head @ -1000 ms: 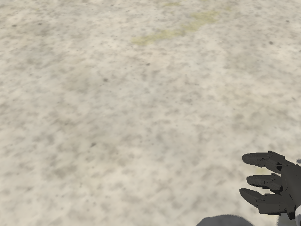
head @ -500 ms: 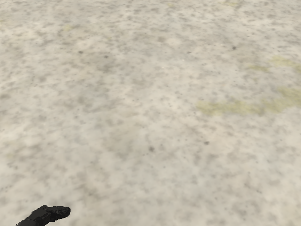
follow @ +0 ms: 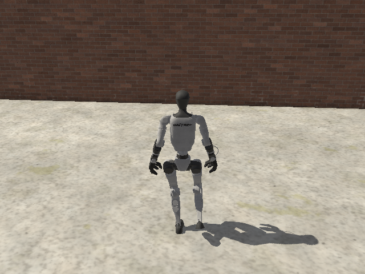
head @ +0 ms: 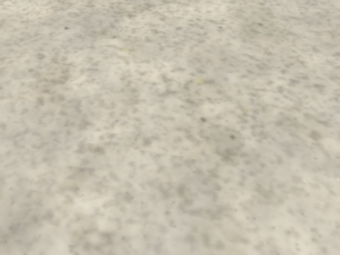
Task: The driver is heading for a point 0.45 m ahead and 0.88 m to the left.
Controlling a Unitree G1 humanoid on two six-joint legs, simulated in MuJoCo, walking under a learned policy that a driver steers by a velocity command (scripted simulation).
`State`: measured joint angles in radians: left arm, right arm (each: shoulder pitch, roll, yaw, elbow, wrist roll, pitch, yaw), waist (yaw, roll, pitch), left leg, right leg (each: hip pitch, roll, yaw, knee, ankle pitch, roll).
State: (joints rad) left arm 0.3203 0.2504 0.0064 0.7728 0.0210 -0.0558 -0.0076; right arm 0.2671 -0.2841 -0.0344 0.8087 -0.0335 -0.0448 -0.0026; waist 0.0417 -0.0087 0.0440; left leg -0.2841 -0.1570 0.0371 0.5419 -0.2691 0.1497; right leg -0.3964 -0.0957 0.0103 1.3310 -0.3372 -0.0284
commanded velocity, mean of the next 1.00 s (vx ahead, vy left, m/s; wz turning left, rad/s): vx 1.00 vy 0.00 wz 0.70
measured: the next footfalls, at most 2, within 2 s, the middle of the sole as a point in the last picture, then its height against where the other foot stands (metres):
right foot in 0.28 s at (222, 247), level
left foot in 0.74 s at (152, 161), level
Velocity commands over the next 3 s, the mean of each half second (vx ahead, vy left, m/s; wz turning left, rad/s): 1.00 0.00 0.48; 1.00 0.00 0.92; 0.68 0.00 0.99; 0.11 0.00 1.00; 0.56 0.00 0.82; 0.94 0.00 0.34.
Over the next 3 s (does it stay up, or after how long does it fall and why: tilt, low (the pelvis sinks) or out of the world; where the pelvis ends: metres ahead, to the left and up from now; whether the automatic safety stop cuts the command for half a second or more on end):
stays up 1.05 0.97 -0.01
